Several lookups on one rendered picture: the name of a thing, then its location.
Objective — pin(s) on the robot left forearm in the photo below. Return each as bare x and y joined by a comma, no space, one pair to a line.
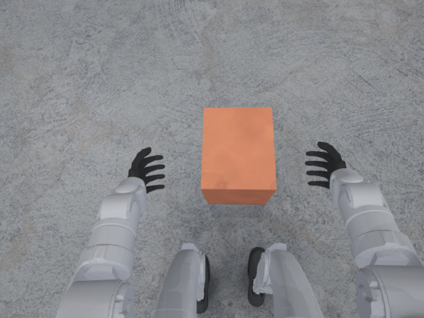
109,255

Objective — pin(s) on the robot right forearm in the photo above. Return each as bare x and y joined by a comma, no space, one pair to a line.
375,236

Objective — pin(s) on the robot left shin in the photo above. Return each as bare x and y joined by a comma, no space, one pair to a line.
200,289

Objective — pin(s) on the carton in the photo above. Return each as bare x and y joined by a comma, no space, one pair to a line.
238,159

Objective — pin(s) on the robot right upper arm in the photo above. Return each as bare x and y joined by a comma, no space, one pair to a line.
385,291

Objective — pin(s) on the robot right shin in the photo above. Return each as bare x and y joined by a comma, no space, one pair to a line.
258,285

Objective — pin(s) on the robot shin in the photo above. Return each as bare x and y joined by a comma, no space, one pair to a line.
258,285
200,289

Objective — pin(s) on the robot right hand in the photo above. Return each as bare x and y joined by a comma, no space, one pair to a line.
334,159

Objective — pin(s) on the robot left hand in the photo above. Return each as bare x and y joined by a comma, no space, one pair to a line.
139,170

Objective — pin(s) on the robot left upper arm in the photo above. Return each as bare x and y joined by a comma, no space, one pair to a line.
98,299

